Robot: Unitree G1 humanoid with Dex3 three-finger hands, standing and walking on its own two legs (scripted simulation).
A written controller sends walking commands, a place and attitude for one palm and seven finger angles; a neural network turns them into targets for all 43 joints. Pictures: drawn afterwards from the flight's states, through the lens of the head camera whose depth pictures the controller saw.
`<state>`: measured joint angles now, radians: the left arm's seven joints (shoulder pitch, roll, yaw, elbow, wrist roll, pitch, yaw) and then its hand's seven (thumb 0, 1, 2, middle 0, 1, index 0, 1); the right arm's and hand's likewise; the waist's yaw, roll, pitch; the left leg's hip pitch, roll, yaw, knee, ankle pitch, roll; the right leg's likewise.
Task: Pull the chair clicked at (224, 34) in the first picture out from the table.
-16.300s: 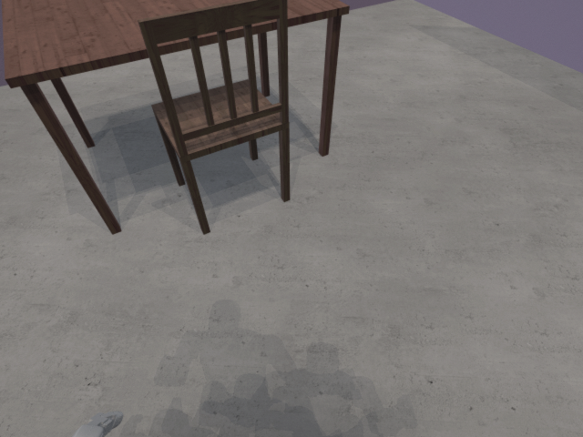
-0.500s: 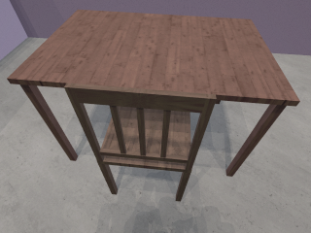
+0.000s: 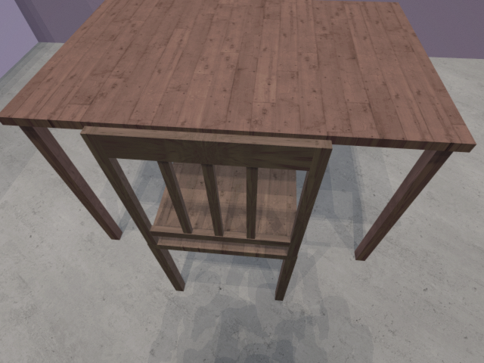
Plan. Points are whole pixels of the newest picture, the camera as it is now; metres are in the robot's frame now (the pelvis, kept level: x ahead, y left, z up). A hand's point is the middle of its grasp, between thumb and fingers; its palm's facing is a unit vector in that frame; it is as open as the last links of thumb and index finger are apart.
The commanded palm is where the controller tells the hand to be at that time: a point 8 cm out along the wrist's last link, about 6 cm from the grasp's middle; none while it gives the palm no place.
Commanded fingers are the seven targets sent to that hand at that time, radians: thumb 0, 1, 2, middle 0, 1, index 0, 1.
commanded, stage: come to a stop and stand still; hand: left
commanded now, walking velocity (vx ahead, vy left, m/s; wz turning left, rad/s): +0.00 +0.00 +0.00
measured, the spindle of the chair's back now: (214, 203) +0.45 +0.10 -0.09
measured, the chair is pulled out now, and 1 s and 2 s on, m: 0.00 0.00 0.00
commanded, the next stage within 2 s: look again from close up in 1.26 s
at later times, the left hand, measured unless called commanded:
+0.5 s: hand out of the picture -0.01 +0.21 -0.17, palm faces +0.01 -0.98 -0.22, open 7.3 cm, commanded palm none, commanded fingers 0.00 0.90 0.90 -0.20 -0.30 -0.20 -0.30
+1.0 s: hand out of the picture -0.08 +0.23 -0.17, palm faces +0.01 -0.98 -0.20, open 7.3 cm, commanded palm none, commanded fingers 0.00 0.90 0.90 -0.20 -0.30 -0.20 -0.30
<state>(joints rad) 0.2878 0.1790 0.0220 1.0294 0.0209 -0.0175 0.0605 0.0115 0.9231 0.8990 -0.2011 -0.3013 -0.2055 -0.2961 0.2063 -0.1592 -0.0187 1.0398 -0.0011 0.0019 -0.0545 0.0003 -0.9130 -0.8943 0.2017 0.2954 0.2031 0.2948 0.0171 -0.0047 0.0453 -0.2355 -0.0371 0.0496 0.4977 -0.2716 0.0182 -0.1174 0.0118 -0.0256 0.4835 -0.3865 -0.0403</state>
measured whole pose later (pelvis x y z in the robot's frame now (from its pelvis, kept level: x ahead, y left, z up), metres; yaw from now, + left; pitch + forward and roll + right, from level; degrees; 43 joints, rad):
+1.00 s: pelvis -0.06 +0.05 +0.00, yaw +1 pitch +0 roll +0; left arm 0.32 0.18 -0.02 1.07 0.02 0.00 0.04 0.00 0.91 0.90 -0.20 -0.30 -0.20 -0.30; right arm 0.23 -0.17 0.00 1.11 -0.01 0.00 -0.01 0.00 -0.91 -0.89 0.20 0.30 0.20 0.29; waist 0.01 -0.01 0.06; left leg -0.25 -0.08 0.05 0.43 -0.17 0.09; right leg -0.15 -0.03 -0.02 0.45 -0.30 0.02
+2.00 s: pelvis -0.05 +0.05 +0.01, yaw +0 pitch -1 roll +0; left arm 0.31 0.15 -0.01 1.11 0.02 0.00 0.04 0.00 0.91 0.90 -0.20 -0.30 -0.20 -0.30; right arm 0.25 -0.15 0.00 1.15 0.00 -0.01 -0.02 0.00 -0.92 -0.89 0.20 0.30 0.20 0.29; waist 0.01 -0.01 0.05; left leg -0.20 -0.09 0.05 0.37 -0.16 0.09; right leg -0.11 -0.04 -0.02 0.42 -0.30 0.02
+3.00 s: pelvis -0.10 +0.00 -0.09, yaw +0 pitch +15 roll -2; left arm 0.36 0.23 0.22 0.07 -0.33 -0.30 -0.34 0.00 0.12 0.57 -0.13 -0.18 -0.13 -0.17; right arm 0.24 -0.17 0.01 0.60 0.04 -0.17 -0.08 0.01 -0.90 -0.89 0.21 0.30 0.21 0.30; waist -0.02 0.05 -0.14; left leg -0.97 0.03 0.00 1.14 -0.43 0.01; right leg -0.84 0.05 -0.10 1.14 -0.56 -0.06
